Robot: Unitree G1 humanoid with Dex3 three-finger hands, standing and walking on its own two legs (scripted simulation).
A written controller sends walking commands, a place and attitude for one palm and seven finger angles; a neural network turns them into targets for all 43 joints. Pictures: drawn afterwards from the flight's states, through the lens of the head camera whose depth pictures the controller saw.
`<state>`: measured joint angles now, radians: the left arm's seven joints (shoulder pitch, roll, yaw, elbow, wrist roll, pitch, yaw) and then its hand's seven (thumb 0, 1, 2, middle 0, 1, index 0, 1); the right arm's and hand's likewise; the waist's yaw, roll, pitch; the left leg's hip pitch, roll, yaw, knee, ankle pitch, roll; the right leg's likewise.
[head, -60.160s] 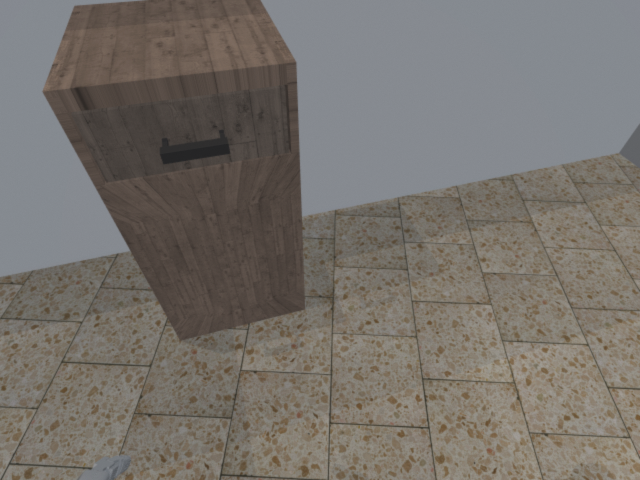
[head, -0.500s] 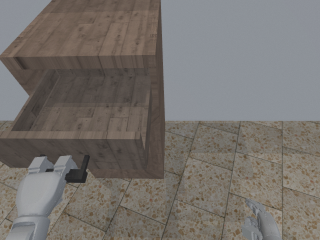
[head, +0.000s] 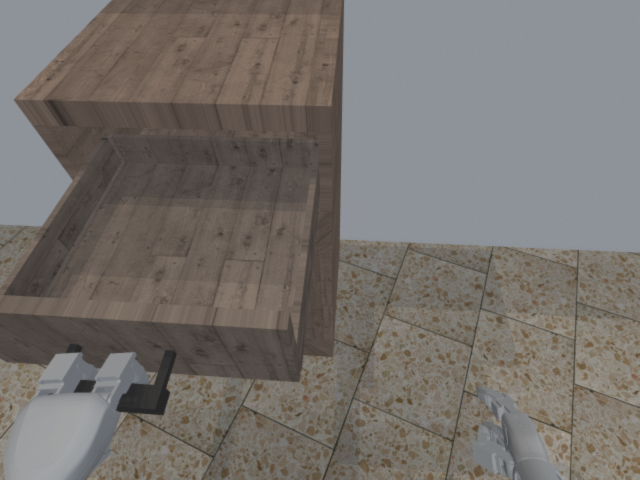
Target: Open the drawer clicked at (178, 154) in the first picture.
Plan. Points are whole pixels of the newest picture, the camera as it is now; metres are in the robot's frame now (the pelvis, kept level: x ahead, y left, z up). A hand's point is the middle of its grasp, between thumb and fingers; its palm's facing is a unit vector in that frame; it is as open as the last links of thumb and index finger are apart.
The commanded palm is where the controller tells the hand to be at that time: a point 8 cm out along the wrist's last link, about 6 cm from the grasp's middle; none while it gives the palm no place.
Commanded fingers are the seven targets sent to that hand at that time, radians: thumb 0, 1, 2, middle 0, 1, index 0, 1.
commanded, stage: open the thumb to release the handle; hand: left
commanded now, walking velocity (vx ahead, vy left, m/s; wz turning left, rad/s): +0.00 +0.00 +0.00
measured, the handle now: (112, 375) +0.21 +0.26 +0.04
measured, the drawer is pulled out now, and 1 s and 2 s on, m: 0.30 0.30 0.30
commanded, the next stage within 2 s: lift the hand off the handle in 0.60 s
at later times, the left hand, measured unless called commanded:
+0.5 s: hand (97, 430) +0.15 +0.26 +0.03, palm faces +0.02 -0.03 -1.00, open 10.1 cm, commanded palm +0.13 +0.26 +0.07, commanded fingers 0.00 -0.50 0.30 -0.30 -1.20 -0.30 -1.20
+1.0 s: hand (106, 424) +0.16 +0.26 +0.02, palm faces +0.03 -0.04 -1.00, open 13.6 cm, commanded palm +0.14 +0.26 +0.08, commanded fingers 0.00 -0.50 0.30 -0.30 -1.20 -0.30 -1.20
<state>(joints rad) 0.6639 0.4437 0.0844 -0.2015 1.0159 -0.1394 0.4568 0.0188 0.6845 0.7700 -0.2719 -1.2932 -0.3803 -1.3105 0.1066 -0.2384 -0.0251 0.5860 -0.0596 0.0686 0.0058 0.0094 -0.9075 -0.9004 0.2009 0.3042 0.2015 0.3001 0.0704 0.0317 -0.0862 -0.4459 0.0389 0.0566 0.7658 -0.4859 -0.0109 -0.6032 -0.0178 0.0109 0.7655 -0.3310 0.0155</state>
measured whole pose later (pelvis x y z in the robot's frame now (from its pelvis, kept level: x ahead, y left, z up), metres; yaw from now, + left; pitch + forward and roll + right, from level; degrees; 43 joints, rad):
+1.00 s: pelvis -0.04 -0.01 +0.00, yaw +3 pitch +6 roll +1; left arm 0.30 0.41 0.04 0.07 1.05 -0.12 0.40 0.00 -0.49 0.30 -0.31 -1.20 -0.35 -1.22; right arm 0.13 -0.24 -0.03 0.66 -0.05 0.01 -0.06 0.01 -0.91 -0.90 0.20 0.30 0.20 0.30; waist 0.08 0.05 -0.05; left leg -0.43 0.02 0.02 0.74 -0.41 -0.02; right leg -0.57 -0.04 -0.02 0.74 -0.27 0.00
